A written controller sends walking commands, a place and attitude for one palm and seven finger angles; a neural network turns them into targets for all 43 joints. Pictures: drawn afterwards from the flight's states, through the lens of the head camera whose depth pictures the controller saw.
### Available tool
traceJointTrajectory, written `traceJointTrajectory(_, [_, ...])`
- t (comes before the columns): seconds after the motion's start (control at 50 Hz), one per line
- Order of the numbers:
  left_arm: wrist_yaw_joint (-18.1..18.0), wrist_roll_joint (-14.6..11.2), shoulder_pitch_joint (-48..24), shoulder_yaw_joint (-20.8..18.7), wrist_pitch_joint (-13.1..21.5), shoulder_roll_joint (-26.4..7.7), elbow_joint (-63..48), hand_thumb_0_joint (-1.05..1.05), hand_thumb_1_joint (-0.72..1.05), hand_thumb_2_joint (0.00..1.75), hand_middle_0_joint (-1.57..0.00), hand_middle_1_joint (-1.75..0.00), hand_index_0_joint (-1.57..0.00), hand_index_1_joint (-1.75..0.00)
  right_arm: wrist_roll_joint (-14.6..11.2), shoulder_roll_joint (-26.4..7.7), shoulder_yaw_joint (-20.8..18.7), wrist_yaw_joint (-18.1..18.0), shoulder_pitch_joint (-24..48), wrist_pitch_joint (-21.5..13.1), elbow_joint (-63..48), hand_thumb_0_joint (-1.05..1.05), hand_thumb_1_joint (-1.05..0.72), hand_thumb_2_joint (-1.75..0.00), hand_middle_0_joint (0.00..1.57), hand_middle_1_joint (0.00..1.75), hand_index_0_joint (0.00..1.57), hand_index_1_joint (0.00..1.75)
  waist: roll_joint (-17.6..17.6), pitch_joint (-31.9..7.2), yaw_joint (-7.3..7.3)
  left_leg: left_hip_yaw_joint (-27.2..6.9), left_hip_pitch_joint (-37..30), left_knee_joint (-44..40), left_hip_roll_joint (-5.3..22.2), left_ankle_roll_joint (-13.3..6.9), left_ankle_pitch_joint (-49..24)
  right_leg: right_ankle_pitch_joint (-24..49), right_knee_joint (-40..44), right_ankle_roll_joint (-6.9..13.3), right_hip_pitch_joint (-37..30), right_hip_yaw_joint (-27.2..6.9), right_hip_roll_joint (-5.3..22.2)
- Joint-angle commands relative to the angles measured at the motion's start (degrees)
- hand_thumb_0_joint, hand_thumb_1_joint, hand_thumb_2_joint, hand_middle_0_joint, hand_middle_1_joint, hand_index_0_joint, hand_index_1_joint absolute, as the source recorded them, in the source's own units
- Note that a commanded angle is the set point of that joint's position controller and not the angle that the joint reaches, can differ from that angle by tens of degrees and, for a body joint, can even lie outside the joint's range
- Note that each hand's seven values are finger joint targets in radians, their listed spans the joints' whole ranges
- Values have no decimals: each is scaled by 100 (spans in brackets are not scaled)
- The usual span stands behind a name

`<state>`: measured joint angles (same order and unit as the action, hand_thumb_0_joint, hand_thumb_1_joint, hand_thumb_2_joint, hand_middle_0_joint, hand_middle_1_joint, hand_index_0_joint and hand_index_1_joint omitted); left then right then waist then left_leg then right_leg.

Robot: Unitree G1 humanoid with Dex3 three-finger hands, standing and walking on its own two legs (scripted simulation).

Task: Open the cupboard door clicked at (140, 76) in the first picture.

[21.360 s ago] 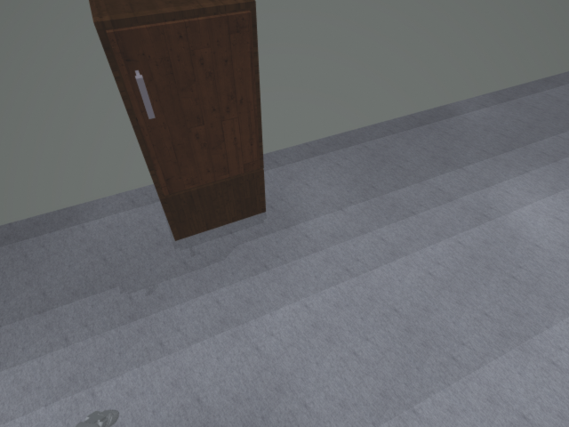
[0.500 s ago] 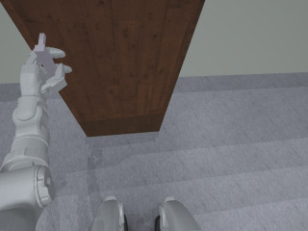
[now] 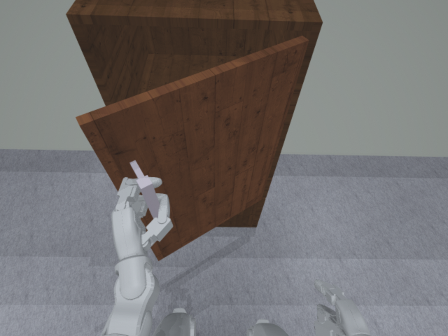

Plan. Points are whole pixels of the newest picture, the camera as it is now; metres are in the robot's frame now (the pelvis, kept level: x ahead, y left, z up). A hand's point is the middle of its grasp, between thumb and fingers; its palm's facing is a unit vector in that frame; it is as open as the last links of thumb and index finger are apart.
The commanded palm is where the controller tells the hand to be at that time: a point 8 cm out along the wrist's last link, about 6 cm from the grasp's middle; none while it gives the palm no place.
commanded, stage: pull the door open along its arc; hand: left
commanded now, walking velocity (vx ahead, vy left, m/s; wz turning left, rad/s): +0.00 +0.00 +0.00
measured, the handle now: (147, 192) +0.36 +0.15 +0.04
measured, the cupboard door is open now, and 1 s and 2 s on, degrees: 33 41 43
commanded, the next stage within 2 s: open thumb and fingers to let go in 0.20 s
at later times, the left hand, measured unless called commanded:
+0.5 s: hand (191, 234) +0.29 +0.07 +0.03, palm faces +0.44 -0.90 -0.04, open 6.4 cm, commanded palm +0.23 +0.12 +0.03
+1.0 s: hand (184, 239) +0.28 +0.08 +0.03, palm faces +0.39 -0.92 +0.01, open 14.4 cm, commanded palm +0.23 +0.13 +0.03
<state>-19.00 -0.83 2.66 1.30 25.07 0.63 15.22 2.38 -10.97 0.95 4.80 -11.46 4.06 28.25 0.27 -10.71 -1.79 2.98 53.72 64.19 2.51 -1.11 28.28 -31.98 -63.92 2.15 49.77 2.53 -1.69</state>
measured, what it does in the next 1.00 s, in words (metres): stands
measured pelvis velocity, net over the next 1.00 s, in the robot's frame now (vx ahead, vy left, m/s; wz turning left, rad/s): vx -0.01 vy -0.03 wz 0.05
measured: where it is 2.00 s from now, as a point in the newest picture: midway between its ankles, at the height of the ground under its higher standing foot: outside the picture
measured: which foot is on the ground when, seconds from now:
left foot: down 0.00-1.00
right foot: down 0.00-1.00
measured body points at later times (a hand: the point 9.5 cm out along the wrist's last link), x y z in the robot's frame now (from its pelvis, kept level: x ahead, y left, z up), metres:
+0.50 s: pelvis +0.00 -0.06 +0.00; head +0.07 -0.07 +0.44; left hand +0.26 +0.12 +0.03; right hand +0.17 -0.28 -0.12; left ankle +0.02 +0.11 -0.65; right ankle -0.01 -0.10 -0.65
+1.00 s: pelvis -0.01 -0.03 +0.00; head +0.05 -0.04 +0.44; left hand +0.25 +0.13 +0.03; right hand +0.17 -0.24 -0.11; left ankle +0.02 +0.11 -0.65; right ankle -0.01 -0.10 -0.65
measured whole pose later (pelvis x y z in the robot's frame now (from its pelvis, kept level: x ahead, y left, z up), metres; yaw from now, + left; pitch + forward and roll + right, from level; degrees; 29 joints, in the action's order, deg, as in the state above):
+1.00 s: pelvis -0.01 -0.03 +0.00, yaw +3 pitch +16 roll +0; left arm -27.5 2.6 6.7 7.9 26.5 3.3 15.2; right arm 3.9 -11.2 -0.1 1.8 -10.8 0.0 32.7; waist 1.2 -10.4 -1.0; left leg -1.7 53.7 64.2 0.7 1.6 26.7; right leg -32.7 -65.3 4.6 49.1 5.8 -1.1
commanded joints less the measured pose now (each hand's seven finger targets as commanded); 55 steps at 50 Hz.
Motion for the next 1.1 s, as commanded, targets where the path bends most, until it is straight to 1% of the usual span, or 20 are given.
traceJointTrajectory(0.0, [-985, 64, 351, -633, 313, -459, -1303, 0, 90, 90, -40, -135, -40, -135, 52, -595, -262, -136, 86, -203, -663, 0, -90, -90, 20, 30, 20, 30, -256, -1332, 397, -317, -1175, -764, -288, 68, -1551, 2118, 915, -73, -1133, -52, -24])
traceJointTrajectory(0.1, [-1136, 409, 585, -213, 259, -255, -1420, 0, 90, 90, -40, -135, -40, -135, 132, -468, -206, -265, 214, -286, -607, 0, -90, -90, 20, 30, 20, 30, -153, -1156, 297, -305, -1166, -708, -333, 44, -1442, 2229, 1107, -80, -1194, -237, 57])
traceJointTrajectory(0.16, [-1085, 533, 342, 308, 253, 119, -1449, 0, 90, 90, -40, -135, -40, -135, 174, -438, -193, -282, 251, -402, -568, 0, -90, -90, 20, 30, 20, 30, -84, -1103, 119, -332, -1134, -604, -339, 19, -1325, 2317, 1177, -130, -1098, -328, 148])
traceJointTrajectory(0.2, [-1058, 537, 196, 585, 267, 344, -1434, 0, 90, 90, -40, -135, -40, -135, 188, -438, -188, -292, 288, -492, -536, 0, -90, -90, 20, 30, 20, 30, -234, -1091, 35, -378, -1062, -544, -336, 31, -1229, 2416, 1248, -199, -1133, -432, 235])
traceJointTrajectory(0.22, [-1026, 547, 160, 790, 246, 517, -1387, 0, 90, 90, -40, -135, -40, -135, 187, -442, -193, -294, 268, -545, -535, 0, -90, -90, 20, 30, 20, 30, -464, -1030, -71, -411, -1019, -509, -326, 18, -1176, 2435, 1310, -233, -1104, -480, 258])
traceJointTrajectory(0.24, [-1007, 524, 30, 898, 264, 584, -1453, 0, 90, 90, -40, -135, -40, -135, 193, -453, -201, -297, 318, -605, -523, 0, -90, -90, 20, 30, 20, 30, -458, -1101, -86, -418, -945, -450, -339, 23, -1099, 2473, 1331, -280, -1119, -570, 325])
traceJointTrajectory(0.26, [-1011, 533, -62, 950, 277, 601, -1477, 0, 90, 90, -40, -135, -40, -135, 202, -452, -201, -307, 297, -643, -498, 0, -90, -90, 20, 30, 20, 30, -516, -1143, -102, -454, -875, -412, -340, 34, -1084, 2568, 1351, -310, -1186, -670, 383])
traceJointTrajectory(0.28, [-1039, 582, -603, 885, 313, 444, -1399, 0, 90, 90, -40, -135, -40, -135, 203, -474, -206, -329, 288, -652, -391, 0, -90, -90, 20, 30, 20, 30, -579, -1066, -215, -484, -774, -345, -326, 30, -1021, 2483, 1363, -322, -1095, -749, 427])
traceJointTrajectory(0.3, [-1048, 640, -638, 780, 352, 330, -1335, 0, 83, 87, -40, -134, -40, -134, 214, -484, -235, -350, 275, -665, -353, 0, -90, -90, 20, 30, 20, 30, -510, -1133, -163, -482, -702, -307, -335, 38, -999, 2461, 1354, -336, -1124, -829, 467])
traceJointTrajectory(0.32, [-1040, 695, -595, 750, 366, 247, -1289, 0, 76, 84, -39, -134, -39, -134, 216, -477, -235, -365, 238, -680, -339, 0, -90, -90, 20, 30, 20, 30, -681, -1121, -179, -501, -602, -274, -332, 29, -1000, 2521, 1373, -357, -1191, -918, 491])
traceJointTrajectory(0.36, [-1011, 658, -454, 514, 394, 65, -1196, 0, 62, 78, -38, -132, -38, -132, 208, -449, -260, -385, 262, -682, -307, 0, -90, -90, 20, 30, 20, 30, -711, -1345, -41, -485, -384, -224, -365, 51, -1006, 2790, 1391, -402, -1543, -1142, 616])
traceJointTrajectory(0.4, [-935, 588, -598, 569, 434, 96, -1266, 0, 48, 72, -37, -130, -37, -130, 191, -461, -283, -396, 256, -687, -268, 0, -90, -90, 20, 30, 20, 30, -676, -1464, -73, -471, -350, -214, -370, 48, -1002, 2978, 1426, -451, -1700, -1255, 687])
traceJointTrajectory(0.52, [-660, 127, -194, 326, 408, 30, -1258, 0, 6, 54, -34, -126, -34, -126, 110, -524, -317, -407, 224, -655, -244, 0, -90, -90, 20, 30, 20, 30, -802, -1493, 28, -476, -329, -276, -372, 71, -1095, 3504, 1491, -506, -2090, -1340, 726])
traceJointTrajectory(0.64, [-669, 163, -157, 308, 517, 18, -1152, 0, -36, 36, -31, -122, -31, -122, 132, -544, -335, -383, 275, -668, -234, 0, -90, -90, 20, 30, 20, 30, -777, -1269, 13, -505, -301, -283, -373, 55, -1036, 3237, 1416, -472, -1803, -1226, 689])
traceJointTrajectory(0.68, [-698, 230, -353, 356, 581, 28, -1156, 0, -50, 30, -30, -120, -30, -120, 131, -545, -333, -374, 284, -668, -232, 0, -90, -90, 20, 30, 20, 30, -708, -1167, -26, -510, -349, -295, -376, 40, -947, 2819, 1417, -426, -1576, -1143, 648])
traceJointTrajectory(0.72, [-735, 262, -372, 343, 627, 11, -1206, 0, -50, 30, -30, -120, -30, -120, 143, -548, -341, -368, 274, -687, -260, 0, -90, -90, 20, 30, 20, 30, -670, -1231, -5, -515, -396, -285, -370, 28, -952, 2699, 1400, -404, -1518, -1113, 608])
traceJointTrajectory(0.76, [-765, 237, -254, 246, 636, -31, -1166, 0, -50, 30, -28, -110, -28, -110, 136, -540, -347, -365, 302, -682, -279, 0, -90, -90, 20, 30, 20, 30, -655, -1311, 60, -492, -415, -310, -385, 37, -965, 2650, 1382, -382, -1561, -1075, 604])
traceJointTrajectory(0.84, [-802, 279, -335, 453, 561, 142, -1202, 0, -50, 30, -25, -90, -25, -90, 131, -535, -332, -361, 335, -661, -330, 0, -90, -90, 20, 30, 20, 30, -556, -1341, 19, -447, -586, -341, -378, 17, -981, 2467, 1362, -346, -1397, -933, 538])
traceJointTrajectory(0.98, [-1003, 442, -609, 761, 450, 415, -1191, 0, -50, 30, -19, -55, -19, -55, 151, -560, -286, -362, 368, -663, -409, 0, -90, -90, 20, 30, 20, 30, -312, -1250, -9, -461, -1058, -518, -350, -24, -996, 1711, 1169, -138, -744, -291, 240])
traceJointTrajectory(1.08, [-1248, 653, -849, 767, 342, 455, -1111, 0, -50, 30, -15, -30, -15, -30, 182, -525, -248, -372, 397, -656, -428, 0, -90, -90, 20, 30, 20, 30, -181, -1346, 59, -507, -1165, -588, -335, -5, -997, 1394, 1021, -52, -574, -103, 150])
